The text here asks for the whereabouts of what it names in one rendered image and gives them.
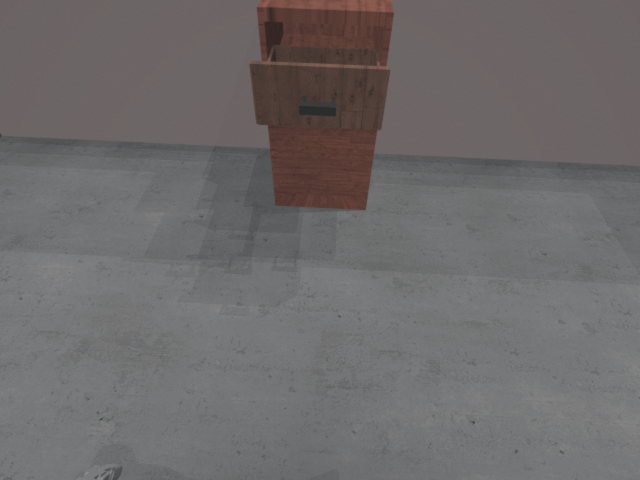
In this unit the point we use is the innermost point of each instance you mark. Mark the drawer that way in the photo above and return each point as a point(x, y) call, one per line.
point(353, 76)

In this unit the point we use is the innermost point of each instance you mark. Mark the handle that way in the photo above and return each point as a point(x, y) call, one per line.
point(317, 108)

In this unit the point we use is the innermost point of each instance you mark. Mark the cabinet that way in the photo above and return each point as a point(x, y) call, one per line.
point(313, 166)

